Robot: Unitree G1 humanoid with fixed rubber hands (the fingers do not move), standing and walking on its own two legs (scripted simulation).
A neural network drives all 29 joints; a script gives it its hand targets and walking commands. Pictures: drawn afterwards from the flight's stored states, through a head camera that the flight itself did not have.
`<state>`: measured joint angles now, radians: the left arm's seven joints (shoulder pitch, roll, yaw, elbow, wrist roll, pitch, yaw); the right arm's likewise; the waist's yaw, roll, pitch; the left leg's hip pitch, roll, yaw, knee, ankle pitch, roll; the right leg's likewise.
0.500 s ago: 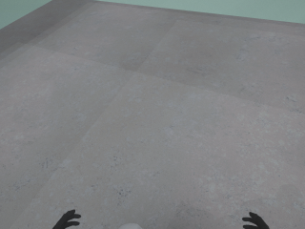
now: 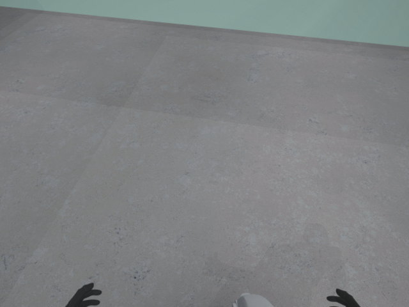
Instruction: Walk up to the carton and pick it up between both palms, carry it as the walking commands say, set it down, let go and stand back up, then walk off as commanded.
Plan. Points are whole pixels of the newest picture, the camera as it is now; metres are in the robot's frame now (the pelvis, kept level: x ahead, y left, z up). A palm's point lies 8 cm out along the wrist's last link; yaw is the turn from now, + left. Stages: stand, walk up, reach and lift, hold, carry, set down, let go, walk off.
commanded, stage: walk up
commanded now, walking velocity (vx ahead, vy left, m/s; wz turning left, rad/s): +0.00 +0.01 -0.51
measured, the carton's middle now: out of the picture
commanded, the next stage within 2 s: none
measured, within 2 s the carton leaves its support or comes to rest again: neither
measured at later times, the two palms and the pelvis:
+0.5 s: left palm (86, 304) +0.14 +0.25 -0.09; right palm out of the picture +0.01 -0.28 -0.11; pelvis -0.03 +0.01 +0.00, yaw -17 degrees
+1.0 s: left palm (84, 266) +0.21 +0.28 -0.10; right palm out of the picture -0.07 -0.20 -0.09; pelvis -0.02 +0.09 +0.00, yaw -32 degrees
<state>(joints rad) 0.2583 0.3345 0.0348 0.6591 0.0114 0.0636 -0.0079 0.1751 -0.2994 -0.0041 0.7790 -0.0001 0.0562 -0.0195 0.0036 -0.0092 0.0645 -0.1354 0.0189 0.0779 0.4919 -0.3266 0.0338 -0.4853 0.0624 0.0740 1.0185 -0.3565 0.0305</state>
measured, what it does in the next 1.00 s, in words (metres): steps on the spot, turning right: right foot, then left foot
